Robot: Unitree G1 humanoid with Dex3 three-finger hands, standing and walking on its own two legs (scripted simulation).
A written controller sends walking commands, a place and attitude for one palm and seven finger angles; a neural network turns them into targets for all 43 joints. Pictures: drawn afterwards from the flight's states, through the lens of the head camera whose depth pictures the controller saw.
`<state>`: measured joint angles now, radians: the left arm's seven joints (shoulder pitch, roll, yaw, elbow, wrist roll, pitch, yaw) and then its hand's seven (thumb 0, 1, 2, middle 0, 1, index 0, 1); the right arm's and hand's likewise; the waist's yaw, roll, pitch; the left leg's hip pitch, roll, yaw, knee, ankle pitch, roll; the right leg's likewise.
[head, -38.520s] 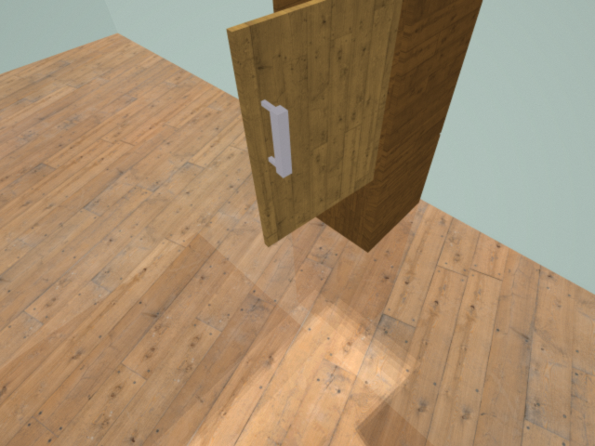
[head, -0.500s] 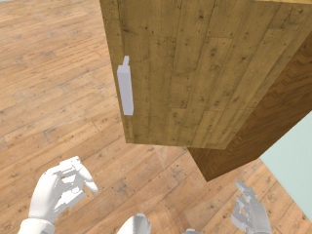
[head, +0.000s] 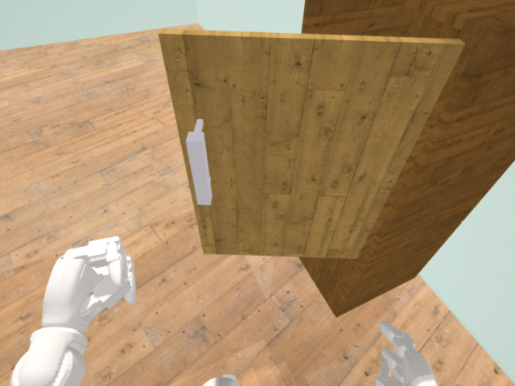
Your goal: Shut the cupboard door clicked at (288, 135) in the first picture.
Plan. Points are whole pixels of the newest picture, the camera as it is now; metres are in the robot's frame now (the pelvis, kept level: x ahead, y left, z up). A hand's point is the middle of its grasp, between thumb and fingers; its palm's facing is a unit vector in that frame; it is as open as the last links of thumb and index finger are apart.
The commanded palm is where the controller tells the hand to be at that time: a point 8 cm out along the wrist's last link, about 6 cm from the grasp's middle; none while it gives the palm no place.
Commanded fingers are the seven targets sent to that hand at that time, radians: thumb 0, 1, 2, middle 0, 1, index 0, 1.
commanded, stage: raise the hand and make a fist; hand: left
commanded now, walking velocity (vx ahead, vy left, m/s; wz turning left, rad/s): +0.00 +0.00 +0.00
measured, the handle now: (202, 163) +0.48 +0.14 +0.08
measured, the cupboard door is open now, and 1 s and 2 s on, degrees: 64 64 64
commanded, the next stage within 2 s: bring the fist close to the handle in 0.34 s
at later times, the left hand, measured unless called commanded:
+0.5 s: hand (168, 285) +0.24 +0.15 +0.07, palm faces +0.01 -1.00 -0.02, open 3.1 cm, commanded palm +0.23 +0.21 +0.08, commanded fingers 0.00 0.90 0.90 -1.30 -1.50 -1.30 -1.50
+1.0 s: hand (189, 233) +0.32 +0.13 +0.09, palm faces +0.01 -1.00 -0.01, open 3.1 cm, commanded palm +0.30 +0.18 +0.08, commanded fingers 0.00 0.90 0.90 -1.30 -1.50 -1.30 -1.50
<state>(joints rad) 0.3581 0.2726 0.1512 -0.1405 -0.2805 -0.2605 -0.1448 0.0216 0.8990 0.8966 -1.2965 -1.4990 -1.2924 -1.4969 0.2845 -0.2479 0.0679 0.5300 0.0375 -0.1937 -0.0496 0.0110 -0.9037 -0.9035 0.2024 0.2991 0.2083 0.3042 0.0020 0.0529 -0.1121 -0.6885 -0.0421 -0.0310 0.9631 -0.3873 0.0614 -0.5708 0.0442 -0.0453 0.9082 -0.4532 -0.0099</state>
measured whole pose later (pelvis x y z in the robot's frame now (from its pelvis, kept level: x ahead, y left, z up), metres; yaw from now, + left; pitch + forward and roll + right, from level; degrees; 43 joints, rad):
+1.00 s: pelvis +0.02 -0.01 +0.00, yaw -1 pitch +9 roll -2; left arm 0.10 0.18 0.05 0.05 -0.19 -0.22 -0.04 0.02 0.90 0.90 -1.30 -1.50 -1.30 -1.50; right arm 0.26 -0.24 0.04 0.55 0.03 -0.13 -0.03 0.01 -0.91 -0.90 0.20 0.30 0.21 0.30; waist -0.01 0.04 -0.12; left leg -0.69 -0.04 0.00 0.94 -0.41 0.05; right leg -0.59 0.05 -0.02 0.92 -0.48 -0.02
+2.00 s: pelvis +0.01 -0.03 +0.00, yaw -2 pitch +10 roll -1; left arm -0.31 0.17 0.09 0.53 -0.17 -0.30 -0.01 0.02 0.90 0.90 -1.30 -1.51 -1.30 -1.50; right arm 0.24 -0.25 0.02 0.62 0.03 -0.05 -0.02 0.01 -0.91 -0.90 0.20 0.30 0.21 0.30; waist -0.03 0.03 -0.10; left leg -0.71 -0.02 -0.01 0.91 -0.38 0.02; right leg -0.63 0.06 -0.02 0.91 -0.45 -0.05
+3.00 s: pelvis +0.00 -0.01 -0.02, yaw -3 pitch +19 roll -3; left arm -0.98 0.37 0.21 1.20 -0.12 -0.36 -0.24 0.02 0.90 0.90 -1.30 -1.50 -1.30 -1.50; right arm 0.38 -0.27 0.02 0.69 0.01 -0.04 0.01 0.00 -0.91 -0.90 0.20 0.30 0.21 0.30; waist -0.17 0.05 -0.12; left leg -0.98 -0.02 -0.01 1.05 -0.40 0.06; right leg -0.88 0.06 -0.03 1.01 -0.47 -0.02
